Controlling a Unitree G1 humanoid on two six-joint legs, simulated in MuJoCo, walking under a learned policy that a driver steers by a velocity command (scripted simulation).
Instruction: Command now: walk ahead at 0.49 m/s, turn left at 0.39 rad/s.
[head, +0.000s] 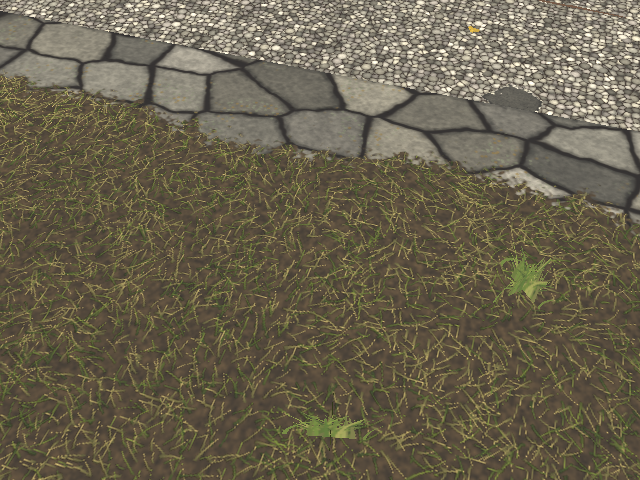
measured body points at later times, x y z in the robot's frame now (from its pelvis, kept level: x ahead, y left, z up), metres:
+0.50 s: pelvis +0.26 +0.08 +0.00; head +0.29 +0.10 +0.45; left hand +0.32 +0.35 -0.14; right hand +0.40 -0.18 -0.09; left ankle +0.30 +0.17 -0.74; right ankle +0.20 -0.08 -0.64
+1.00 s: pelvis +0.52 +0.01 -0.02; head +0.56 -0.01 +0.43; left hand +0.76 +0.22 -0.12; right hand +0.51 -0.28 -0.14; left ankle +0.39 +0.19 -0.63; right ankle +0.58 -0.07 -0.74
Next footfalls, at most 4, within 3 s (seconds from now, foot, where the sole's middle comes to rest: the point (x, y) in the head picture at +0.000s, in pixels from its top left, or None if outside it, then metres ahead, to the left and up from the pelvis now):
0.36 left None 0.34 0.17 -0.77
0.92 right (375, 407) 0.62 -0.08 -0.77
1.40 left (339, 279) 0.96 -0.01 -0.77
1.86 right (462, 251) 1.04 -0.34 -0.77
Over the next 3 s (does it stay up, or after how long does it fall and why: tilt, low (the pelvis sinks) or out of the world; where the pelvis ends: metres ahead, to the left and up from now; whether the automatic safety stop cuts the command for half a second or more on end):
stays up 1.05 -0.20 0.00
